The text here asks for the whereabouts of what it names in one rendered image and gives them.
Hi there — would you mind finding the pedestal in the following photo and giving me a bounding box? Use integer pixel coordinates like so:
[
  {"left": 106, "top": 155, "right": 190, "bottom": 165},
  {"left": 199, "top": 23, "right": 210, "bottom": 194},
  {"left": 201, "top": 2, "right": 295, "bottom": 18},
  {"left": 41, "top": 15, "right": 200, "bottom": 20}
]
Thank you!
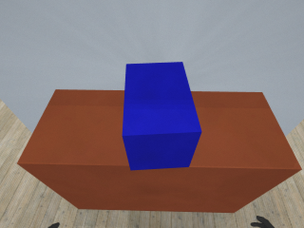
[{"left": 17, "top": 89, "right": 302, "bottom": 214}]

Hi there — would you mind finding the carton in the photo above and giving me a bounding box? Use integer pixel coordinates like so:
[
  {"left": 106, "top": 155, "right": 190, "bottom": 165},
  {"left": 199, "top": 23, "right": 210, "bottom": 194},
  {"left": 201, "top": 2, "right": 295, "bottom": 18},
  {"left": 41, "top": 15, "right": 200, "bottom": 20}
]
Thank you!
[{"left": 122, "top": 62, "right": 202, "bottom": 171}]

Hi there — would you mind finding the right robot hand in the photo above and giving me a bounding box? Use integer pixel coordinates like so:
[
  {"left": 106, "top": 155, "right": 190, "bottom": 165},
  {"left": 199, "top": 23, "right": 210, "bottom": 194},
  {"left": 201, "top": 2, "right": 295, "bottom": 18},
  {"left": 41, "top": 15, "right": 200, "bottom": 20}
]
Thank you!
[{"left": 250, "top": 216, "right": 275, "bottom": 228}]

